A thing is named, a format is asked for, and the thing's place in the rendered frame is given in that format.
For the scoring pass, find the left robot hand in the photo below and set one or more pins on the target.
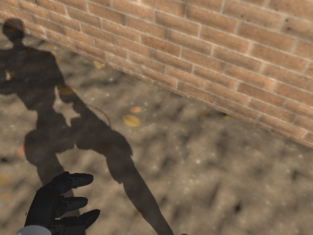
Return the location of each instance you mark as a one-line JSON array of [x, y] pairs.
[[48, 205]]

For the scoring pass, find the left robot forearm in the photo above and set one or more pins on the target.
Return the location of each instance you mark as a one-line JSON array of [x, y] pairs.
[[34, 230]]

